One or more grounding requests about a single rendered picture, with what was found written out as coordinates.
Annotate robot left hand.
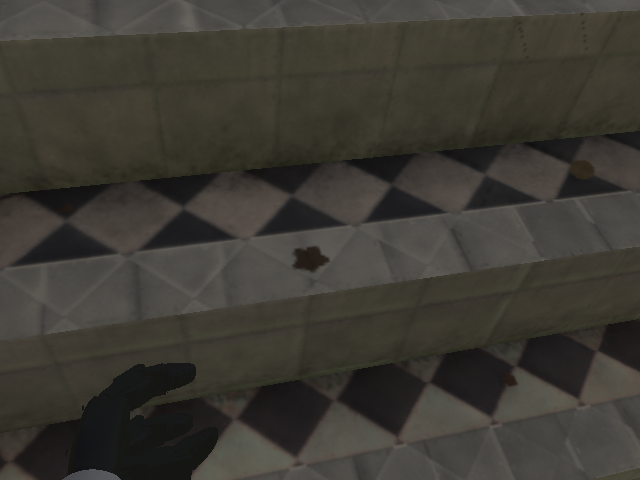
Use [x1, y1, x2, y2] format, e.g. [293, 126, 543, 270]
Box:
[65, 363, 218, 480]

